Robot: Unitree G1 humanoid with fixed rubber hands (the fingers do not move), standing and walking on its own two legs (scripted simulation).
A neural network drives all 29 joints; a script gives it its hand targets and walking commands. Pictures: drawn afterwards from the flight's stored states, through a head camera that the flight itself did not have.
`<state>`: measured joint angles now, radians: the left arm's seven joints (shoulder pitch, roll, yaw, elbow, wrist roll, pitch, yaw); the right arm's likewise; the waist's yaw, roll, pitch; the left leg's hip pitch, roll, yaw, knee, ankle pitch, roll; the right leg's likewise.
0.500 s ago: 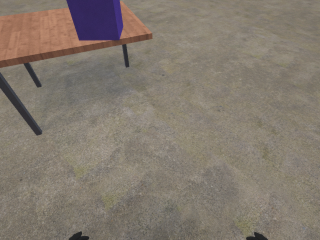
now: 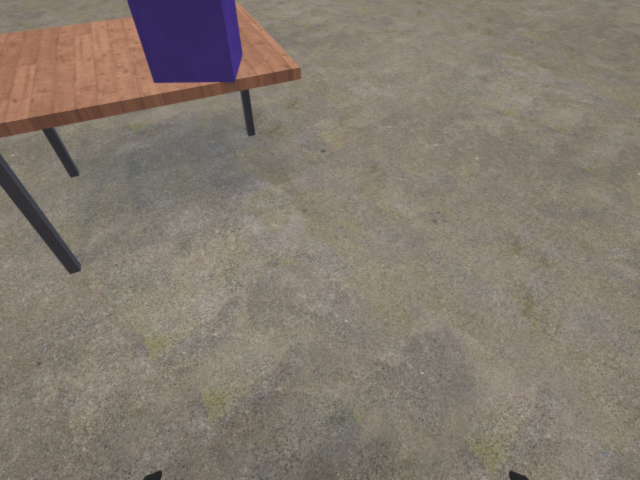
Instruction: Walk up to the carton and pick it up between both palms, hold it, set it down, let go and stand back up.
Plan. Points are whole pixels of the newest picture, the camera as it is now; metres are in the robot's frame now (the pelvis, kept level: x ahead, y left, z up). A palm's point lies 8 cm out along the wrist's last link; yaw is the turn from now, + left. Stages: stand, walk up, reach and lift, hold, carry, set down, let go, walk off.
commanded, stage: stand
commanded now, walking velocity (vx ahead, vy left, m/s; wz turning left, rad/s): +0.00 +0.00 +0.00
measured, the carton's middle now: (190, 23) +1.40 +0.44 +0.05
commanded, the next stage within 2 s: none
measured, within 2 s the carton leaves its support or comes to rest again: neither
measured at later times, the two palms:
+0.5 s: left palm out of the picture +0.10 +0.25 -0.10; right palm out of the picture +0.09 -0.26 -0.10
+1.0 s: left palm out of the picture +0.09 +0.25 -0.10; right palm out of the picture +0.07 -0.26 -0.10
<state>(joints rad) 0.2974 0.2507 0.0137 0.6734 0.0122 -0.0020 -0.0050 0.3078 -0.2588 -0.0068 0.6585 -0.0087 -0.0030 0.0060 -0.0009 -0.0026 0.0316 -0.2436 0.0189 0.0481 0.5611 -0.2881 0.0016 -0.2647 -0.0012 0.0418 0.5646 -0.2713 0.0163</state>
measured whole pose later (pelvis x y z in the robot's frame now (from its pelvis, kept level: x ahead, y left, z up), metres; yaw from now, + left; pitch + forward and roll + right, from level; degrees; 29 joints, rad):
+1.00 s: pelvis +0.00 +0.00 +0.00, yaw -1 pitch -2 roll +0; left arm 0.31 0.26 0.01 0.71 0.01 0.00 0.00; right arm 0.32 -0.27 -0.01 0.71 0.00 0.00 0.00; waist 0.00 0.00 0.03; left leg -0.22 0.03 0.07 0.54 -0.29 0.00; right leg -0.25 0.00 0.06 0.54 -0.26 0.02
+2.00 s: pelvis +0.01 +0.00 +0.00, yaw -3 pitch -2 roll +0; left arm 0.31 0.26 0.01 0.74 0.01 0.00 0.01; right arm 0.33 -0.27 0.00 0.75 0.00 0.00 0.00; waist 0.00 0.00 0.03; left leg -0.20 0.03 0.09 0.52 -0.29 0.00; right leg -0.25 0.01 0.09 0.53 -0.26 0.02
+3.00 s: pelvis +0.01 +0.01 +0.00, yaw -3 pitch -2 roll +0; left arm 0.30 0.26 0.00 0.82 0.01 0.00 0.01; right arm 0.36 -0.27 0.00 0.78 0.00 0.00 -0.01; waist -0.01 0.00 0.03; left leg -0.19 0.03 0.09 0.50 -0.28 0.00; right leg -0.24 0.01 0.09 0.51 -0.24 0.03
